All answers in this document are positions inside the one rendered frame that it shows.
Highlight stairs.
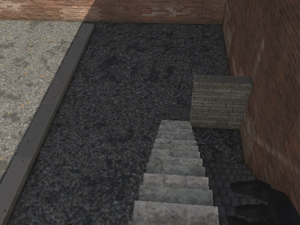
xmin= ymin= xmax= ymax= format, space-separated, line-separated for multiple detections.
xmin=127 ymin=120 xmax=219 ymax=225

